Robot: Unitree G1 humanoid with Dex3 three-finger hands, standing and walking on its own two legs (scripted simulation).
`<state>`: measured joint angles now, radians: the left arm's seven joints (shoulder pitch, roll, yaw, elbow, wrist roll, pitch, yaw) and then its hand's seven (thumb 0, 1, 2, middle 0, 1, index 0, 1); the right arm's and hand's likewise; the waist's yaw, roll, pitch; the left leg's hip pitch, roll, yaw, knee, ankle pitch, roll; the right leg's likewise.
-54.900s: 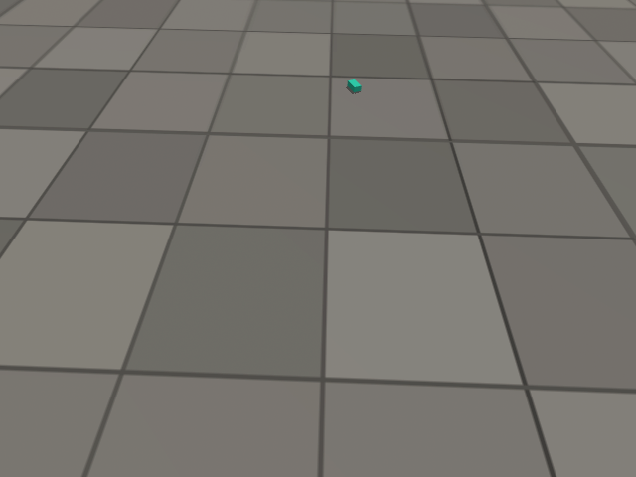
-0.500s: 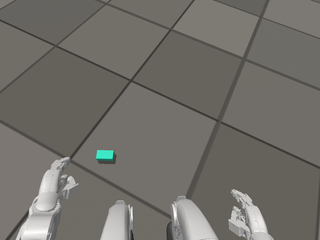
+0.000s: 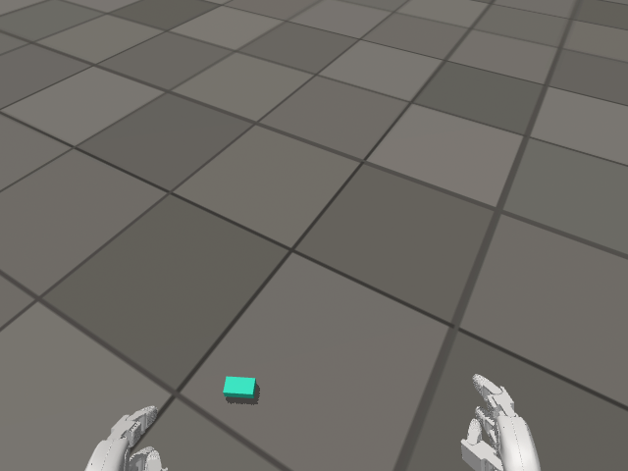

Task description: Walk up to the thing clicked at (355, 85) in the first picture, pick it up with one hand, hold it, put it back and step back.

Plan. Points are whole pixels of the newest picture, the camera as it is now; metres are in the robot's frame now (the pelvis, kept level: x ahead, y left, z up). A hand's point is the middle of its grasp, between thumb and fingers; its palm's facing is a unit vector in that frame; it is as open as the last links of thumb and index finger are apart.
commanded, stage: home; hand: left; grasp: from above
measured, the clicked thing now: (240, 387) +0.50 +0.20 -0.70
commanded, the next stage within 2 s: stand in 1.92 s
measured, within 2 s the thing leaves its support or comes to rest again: neither
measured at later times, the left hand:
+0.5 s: hand out of the picture +0.16 +0.18 -0.05, palm faces +0.03 -0.98 -0.20, open 7.4 cm
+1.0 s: hand (166, 469) +0.17 +0.18 -0.05, palm faces +0.03 -0.98 -0.20, open 7.4 cm
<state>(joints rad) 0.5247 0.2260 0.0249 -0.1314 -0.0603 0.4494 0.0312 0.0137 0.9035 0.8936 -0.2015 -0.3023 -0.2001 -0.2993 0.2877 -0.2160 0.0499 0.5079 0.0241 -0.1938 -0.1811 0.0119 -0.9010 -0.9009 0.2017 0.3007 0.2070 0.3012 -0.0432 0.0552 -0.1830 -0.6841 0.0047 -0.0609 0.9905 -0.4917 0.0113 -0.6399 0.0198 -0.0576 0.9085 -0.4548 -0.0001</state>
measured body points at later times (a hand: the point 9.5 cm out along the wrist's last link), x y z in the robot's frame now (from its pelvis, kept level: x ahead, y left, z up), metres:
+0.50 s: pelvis +0.00 +0.00 +0.00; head +0.02 +0.01 +0.45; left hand +0.16 +0.23 -0.04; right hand +0.15 -0.25 -0.07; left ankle +0.00 +0.11 -0.68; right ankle +0.00 -0.12 -0.68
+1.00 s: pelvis +0.01 +0.00 +0.00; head +0.03 +0.01 +0.45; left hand +0.16 +0.23 -0.04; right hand +0.17 -0.24 -0.06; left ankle +0.00 +0.11 -0.68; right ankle +0.00 -0.12 -0.68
